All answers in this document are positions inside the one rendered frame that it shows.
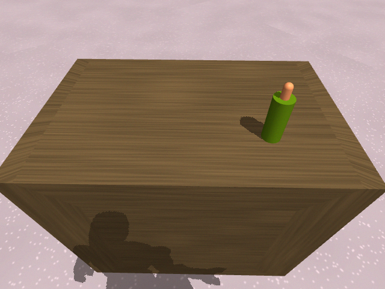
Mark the bottle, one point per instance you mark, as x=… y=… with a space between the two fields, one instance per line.
x=279 y=113

